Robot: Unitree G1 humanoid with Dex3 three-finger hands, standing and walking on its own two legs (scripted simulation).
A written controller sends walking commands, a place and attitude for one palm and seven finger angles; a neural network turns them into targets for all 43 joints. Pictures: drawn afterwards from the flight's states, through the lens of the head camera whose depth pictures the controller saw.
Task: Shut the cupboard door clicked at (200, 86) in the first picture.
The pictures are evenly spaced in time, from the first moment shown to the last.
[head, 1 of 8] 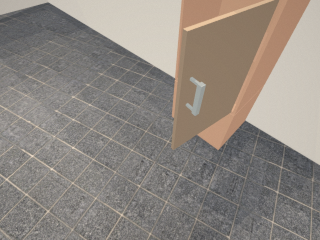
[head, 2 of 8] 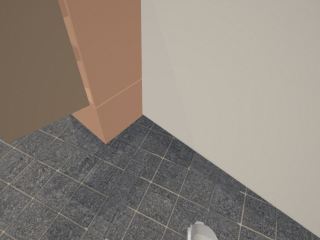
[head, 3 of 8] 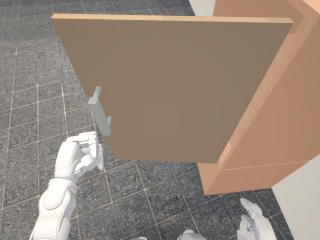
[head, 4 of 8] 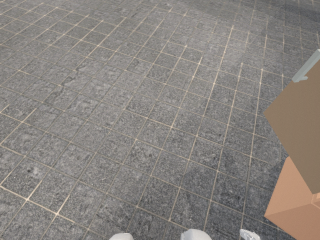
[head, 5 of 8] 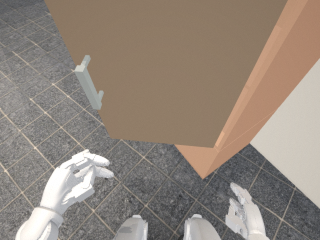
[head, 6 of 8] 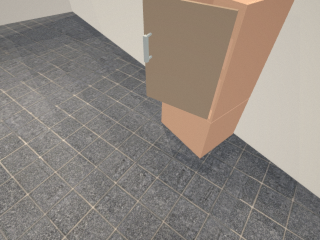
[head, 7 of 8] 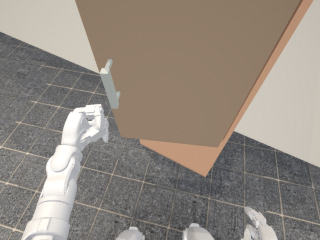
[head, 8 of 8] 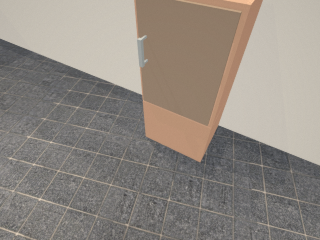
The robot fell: no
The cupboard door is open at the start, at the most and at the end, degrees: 81 81 0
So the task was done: yes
